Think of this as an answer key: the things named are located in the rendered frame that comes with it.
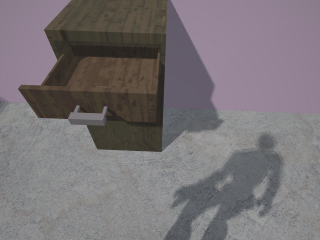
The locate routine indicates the handle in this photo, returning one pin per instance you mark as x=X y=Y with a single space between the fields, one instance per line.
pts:
x=93 y=119

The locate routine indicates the drawer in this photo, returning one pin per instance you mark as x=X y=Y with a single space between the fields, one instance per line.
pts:
x=125 y=79

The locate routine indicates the cabinet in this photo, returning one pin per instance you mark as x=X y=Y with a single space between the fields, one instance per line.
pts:
x=117 y=23

